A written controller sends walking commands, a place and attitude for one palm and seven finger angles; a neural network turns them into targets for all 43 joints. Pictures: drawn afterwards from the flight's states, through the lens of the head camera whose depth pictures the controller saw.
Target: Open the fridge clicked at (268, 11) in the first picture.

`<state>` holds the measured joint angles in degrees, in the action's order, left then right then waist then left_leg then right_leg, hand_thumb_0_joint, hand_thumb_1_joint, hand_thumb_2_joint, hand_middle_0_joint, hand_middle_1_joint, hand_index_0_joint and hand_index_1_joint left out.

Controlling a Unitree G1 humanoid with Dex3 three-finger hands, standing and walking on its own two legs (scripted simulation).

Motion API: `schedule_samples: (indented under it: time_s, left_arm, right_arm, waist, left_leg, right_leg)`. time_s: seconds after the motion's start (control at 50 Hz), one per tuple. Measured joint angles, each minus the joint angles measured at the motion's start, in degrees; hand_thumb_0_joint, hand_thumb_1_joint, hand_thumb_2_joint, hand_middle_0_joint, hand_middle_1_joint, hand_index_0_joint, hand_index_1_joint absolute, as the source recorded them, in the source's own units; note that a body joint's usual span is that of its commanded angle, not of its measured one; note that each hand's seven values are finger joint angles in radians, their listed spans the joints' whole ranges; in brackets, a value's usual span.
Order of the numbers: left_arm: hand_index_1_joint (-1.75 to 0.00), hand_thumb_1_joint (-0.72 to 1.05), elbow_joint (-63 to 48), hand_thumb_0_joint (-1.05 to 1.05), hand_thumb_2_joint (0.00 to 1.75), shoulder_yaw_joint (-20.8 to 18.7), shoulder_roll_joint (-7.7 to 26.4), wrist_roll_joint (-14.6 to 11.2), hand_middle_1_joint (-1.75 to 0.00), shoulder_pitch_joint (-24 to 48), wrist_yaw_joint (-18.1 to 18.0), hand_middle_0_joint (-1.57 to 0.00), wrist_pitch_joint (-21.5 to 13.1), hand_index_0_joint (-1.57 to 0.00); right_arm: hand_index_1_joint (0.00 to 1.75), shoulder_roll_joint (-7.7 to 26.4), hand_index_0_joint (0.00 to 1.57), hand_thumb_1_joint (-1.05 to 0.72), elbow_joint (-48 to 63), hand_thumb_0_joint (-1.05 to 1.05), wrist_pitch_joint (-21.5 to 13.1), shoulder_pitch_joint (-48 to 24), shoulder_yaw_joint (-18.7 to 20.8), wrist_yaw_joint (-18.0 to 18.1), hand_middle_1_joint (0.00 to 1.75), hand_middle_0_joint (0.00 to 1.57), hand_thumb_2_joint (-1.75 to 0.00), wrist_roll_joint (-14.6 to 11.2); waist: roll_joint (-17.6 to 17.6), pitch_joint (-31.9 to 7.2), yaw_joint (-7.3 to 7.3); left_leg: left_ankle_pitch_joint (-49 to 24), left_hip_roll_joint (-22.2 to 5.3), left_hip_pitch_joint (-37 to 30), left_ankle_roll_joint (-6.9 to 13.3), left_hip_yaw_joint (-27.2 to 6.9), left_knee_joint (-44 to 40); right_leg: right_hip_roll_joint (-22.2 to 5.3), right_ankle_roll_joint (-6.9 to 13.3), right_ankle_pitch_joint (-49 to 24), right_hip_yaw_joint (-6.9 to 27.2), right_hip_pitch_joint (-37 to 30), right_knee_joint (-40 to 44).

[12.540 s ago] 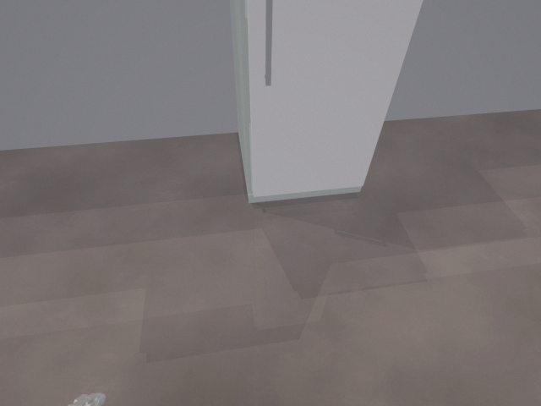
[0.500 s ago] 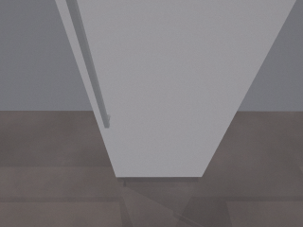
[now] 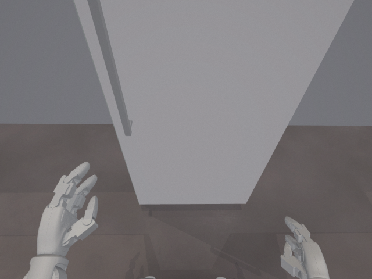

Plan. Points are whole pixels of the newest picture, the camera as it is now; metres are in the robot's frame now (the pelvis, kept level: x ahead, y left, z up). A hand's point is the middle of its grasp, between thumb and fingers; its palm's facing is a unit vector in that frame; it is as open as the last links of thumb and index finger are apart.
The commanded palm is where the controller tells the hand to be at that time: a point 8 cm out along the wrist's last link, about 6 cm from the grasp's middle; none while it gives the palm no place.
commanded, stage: raise the hand to about handle height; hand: left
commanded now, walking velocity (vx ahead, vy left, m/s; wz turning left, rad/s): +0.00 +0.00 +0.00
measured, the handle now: (111, 58) +0.53 +0.20 +0.20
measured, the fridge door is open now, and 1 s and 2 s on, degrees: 0 0 0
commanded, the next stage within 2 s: move the hooked fingers beside the handle in 1.82 s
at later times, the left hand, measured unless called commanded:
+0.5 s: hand (66, 218) +0.22 +0.24 +0.05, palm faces +0.08 -1.00 -0.05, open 10.8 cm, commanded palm +0.19 +0.29 +0.06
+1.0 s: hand (37, 188) +0.26 +0.28 +0.10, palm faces +0.11 -0.99 -0.05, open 13.6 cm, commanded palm +0.23 +0.33 +0.11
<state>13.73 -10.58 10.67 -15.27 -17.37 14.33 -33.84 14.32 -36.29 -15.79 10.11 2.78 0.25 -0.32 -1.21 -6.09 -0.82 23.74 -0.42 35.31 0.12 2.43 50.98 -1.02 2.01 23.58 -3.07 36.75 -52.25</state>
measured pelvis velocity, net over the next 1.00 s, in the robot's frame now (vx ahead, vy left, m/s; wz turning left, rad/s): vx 0.02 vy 0.02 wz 0.03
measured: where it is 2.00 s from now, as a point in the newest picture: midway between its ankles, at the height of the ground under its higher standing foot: outside the picture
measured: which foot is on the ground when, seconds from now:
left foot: down 0.00-1.00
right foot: down 0.00-1.00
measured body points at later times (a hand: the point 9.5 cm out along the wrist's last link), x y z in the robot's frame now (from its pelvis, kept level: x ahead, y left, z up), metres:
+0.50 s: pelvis +0.00 +0.01 -0.01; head +0.04 +0.02 +0.44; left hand +0.21 +0.29 +0.06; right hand +0.17 -0.20 -0.09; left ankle +0.02 +0.12 -0.69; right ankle +0.03 -0.10 -0.69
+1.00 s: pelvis +0.02 +0.02 +0.02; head +0.04 +0.03 +0.47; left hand +0.24 +0.34 +0.11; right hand +0.21 -0.20 -0.04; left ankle +0.02 +0.12 -0.69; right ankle +0.03 -0.10 -0.69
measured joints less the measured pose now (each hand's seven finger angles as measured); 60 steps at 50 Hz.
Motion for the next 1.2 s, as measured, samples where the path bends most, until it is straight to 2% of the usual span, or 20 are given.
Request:
schedule_samples:
  time_s: [0.04, 0.08, 0.14, 0.2, 0.24, 0.3, 0.38, 0.44, 0.52, 0.62, 0.76, 1.02, 1.2]
  left_arm:
    - [-0.42, 0.72, -0.56, 0.00, 0.82, -0.11, 0.48, -1.29, -0.42, -1.37, 4.35, -0.21, 0.16, -0.21]
    - [-0.44, 0.67, -1.74, 0.01, 0.80, -0.24, 0.45, -2.42, -0.44, -3.60, 5.69, -0.22, 3.30, -0.22]
    - [-0.49, 0.60, -5.48, 0.01, 0.77, -1.03, 0.17, -2.22, -0.49, -7.43, 3.26, -0.22, 7.23, -0.22]
    - [-0.53, 0.53, -10.64, 0.01, 0.75, -1.49, 0.78, -1.17, -0.53, -9.60, 0.40, -0.23, 7.23, -0.23]
    - [-0.56, 0.49, -12.92, 0.02, 0.73, -1.54, 1.76, -0.95, -0.56, -8.79, 0.41, -0.23, 6.37, -0.23]
    - [-0.61, 0.42, -13.84, 0.01, 0.70, -1.48, 3.43, -1.37, -0.61, -5.33, 2.52, -0.23, 7.49, -0.23]
    - [-0.67, 0.32, -12.82, 0.01, 0.66, -2.15, 5.21, -2.30, -0.66, -1.64, 4.68, -0.24, 13.65, -0.24]
    - [-0.71, 0.25, -12.45, 0.01, 0.63, -3.47, 5.56, -3.10, -0.71, -1.58, 4.02, -0.25, 17.03, -0.24]
    - [-0.77, 0.16, -12.73, 0.01, 0.59, -5.13, 5.44, -3.58, -0.77, -2.52, 2.36, -0.25, 17.09, -0.25]
    - [-0.85, 0.05, -12.71, 0.01, 0.54, -5.75, 5.44, -3.67, -0.84, -2.48, 2.38, -0.26, 15.84, -0.26]
    - [-0.95, -0.12, -12.08, 0.00, 0.47, -6.31, 6.55, -3.81, -0.95, -0.37, 3.56, -0.27, 17.18, -0.27]
    - [-1.14, -0.41, -7.81, -0.01, 0.34, -9.71, 9.68, -4.80, -1.14, 7.87, 6.60, -0.29, 23.85, -0.29]
    - [-1.19, -0.49, -3.30, -0.01, 0.31, -12.42, 11.55, -5.13, -1.19, 13.57, 9.14, -0.30, 27.00, -0.30]
  right_arm:
    - [0.30, 0.73, 0.20, -0.90, 3.65, 0.01, 0.47, -1.30, 0.33, -0.07, 0.30, 0.21, -0.90, -0.59]
    - [0.30, 1.34, 0.20, -0.90, 6.57, 0.01, 1.16, -1.78, 0.45, 0.53, 0.30, 0.20, -0.90, -1.06]
    - [0.30, 1.42, 0.20, -0.91, 8.82, 0.01, 1.76, -1.46, 0.26, 1.58, 0.30, 0.20, -0.90, -1.06]
    - [0.30, 0.75, 0.20, -0.91, 8.72, 0.01, 1.88, -0.63, -0.95, 2.46, 0.30, 0.20, -0.90, -0.60]
    - [0.30, 0.14, 0.20, -0.90, 7.60, 0.01, 1.71, -0.22, -2.25, 2.84, 0.30, 0.20, -0.90, -0.44]
    - [0.30, -1.05, 0.20, -0.90, 5.66, 0.01, 1.81, 0.32, -4.18, 3.18, 0.30, 0.20, -0.90, -0.69]
    - [0.30, -2.89, 0.21, -0.90, 3.97, 0.01, 2.58, 1.95, -5.75, 3.38, 0.30, 0.21, -0.90, -1.26]
    - [0.30, -3.60, 0.21, -0.90, 3.53, 0.01, 2.88, 3.82, -5.95, 3.36, 0.30, 0.21, -0.90, -1.30]
    - [0.30, -2.81, 0.21, -0.90, 3.33, 0.01, 2.63, 6.00, -5.31, 3.35, 0.30, 0.21, -0.90, -1.18]
    - [0.30, -0.37, 0.21, -0.90, 2.83, 0.01, 1.94, 6.92, -4.21, 3.58, 0.30, 0.21, -0.90, -1.39]
    - [0.30, 1.26, 0.20, -0.90, 2.81, 0.01, 1.00, 5.74, -3.65, 4.52, 0.30, 0.21, -0.90, -1.89]
    - [0.30, 0.07, 0.20, -0.90, 4.00, 0.01, 0.87, 3.72, -6.08, 5.08, 0.30, 0.21, -0.90, -2.18]
    - [0.30, 0.20, 0.21, -0.90, 2.81, 0.01, 1.46, 4.01, -6.82, 5.76, 0.30, 0.21, -0.90, -2.43]
  waist:
    - [-0.62, -0.50, 0.71]
    - [-0.91, -0.76, 1.52]
    - [-0.77, -0.71, 2.74]
    - [-0.25, -0.19, 3.53]
    - [0.26, 0.17, 3.72]
    - [1.29, 0.83, 3.47]
    - [2.30, 1.10, 2.29]
    - [2.61, 0.83, 1.27]
    - [2.75, 0.70, 0.65]
    - [2.66, 0.94, 0.90]
    - [2.16, 1.39, 1.37]
    - [2.56, 2.15, 2.72]
    - [2.99, 3.04, 3.13]
  left_leg:
    - [1.87, -0.15, 4.01, 0.27, 0.16, 4.85]
    - [3.33, -0.21, 6.63, -0.03, -0.20, 8.19]
    - [4.69, -0.43, 8.68, -0.02, -1.53, 11.19]
    - [5.25, -0.65, 9.53, -0.13, -3.35, 12.56]
    - [5.28, -0.72, 10.06, -0.18, -4.43, 13.03]
    - [4.95, -0.83, 10.19, -0.16, -5.31, 12.84]
    - [3.88, -0.93, 8.35, 0.15, -4.70, 10.14]
    - [2.94, -0.89, 6.08, 0.50, -3.53, 7.21]
    - [2.20, -0.65, 3.71, 0.93, -2.45, 4.49]
    - [1.95, -0.24, 2.19, 1.36, -2.10, 3.14]
    - [1.47, 0.03, -0.64, 1.59, -2.17, 1.01]
    - [-0.40, 0.18, -6.95, 1.57, -2.39, -4.56]
    - [-1.69, 0.27, -10.08, 1.51, -2.40, -7.64]
  right_leg:
    - [-0.01, 0.22, 1.92, 0.18, 4.07, -4.80]
    - [-0.10, 0.15, 3.32, -0.12, 6.42, -7.85]
    - [0.05, 0.33, 4.44, -1.42, 7.47, -9.62]
    - [0.30, 0.47, 4.67, -3.20, 7.01, -9.43]
    - [0.43, 0.49, 4.51, -4.26, 6.75, -8.94]
    - [0.65, 0.45, 3.86, -5.12, 6.16, -7.73]
    - [0.83, 0.05, 2.43, -4.52, 4.47, -4.84]
    - [0.85, -0.37, 1.33, -3.38, 2.78, -2.32]
    - [0.68, -0.85, 0.52, -2.32, 0.91, -0.07]
    - [0.33, -1.31, 0.28, -1.97, -0.56, 1.20]
    - [0.19, -1.61, -0.30, -2.03, -3.58, 3.58]
    - [0.32, -1.70, -2.31, -2.24, -10.17, 9.56]
    - [0.36, -1.64, -3.54, -2.24, -13.27, 12.56]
